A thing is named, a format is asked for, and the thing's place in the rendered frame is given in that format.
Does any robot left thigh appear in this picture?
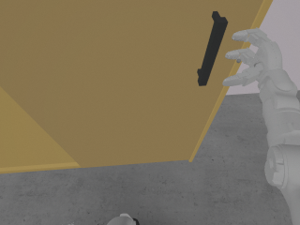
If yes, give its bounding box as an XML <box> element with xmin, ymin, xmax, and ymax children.
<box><xmin>107</xmin><ymin>216</ymin><xmax>136</xmax><ymax>225</ymax></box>

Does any right robot forearm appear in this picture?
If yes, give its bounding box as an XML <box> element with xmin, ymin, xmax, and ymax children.
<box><xmin>258</xmin><ymin>69</ymin><xmax>300</xmax><ymax>148</ymax></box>

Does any left robot shin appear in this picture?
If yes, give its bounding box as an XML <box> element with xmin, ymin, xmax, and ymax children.
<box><xmin>120</xmin><ymin>213</ymin><xmax>132</xmax><ymax>219</ymax></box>

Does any right robot hand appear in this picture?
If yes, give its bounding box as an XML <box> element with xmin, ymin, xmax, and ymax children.
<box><xmin>222</xmin><ymin>27</ymin><xmax>283</xmax><ymax>86</ymax></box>

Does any wardrobe door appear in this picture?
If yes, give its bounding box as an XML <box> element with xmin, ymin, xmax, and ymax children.
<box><xmin>0</xmin><ymin>87</ymin><xmax>76</xmax><ymax>168</ymax></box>
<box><xmin>0</xmin><ymin>0</ymin><xmax>263</xmax><ymax>168</ymax></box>

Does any robot right upper arm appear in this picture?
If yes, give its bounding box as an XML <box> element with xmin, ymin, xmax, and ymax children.
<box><xmin>264</xmin><ymin>143</ymin><xmax>300</xmax><ymax>225</ymax></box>

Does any handle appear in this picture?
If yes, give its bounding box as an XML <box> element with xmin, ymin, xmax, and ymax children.
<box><xmin>197</xmin><ymin>11</ymin><xmax>228</xmax><ymax>86</ymax></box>

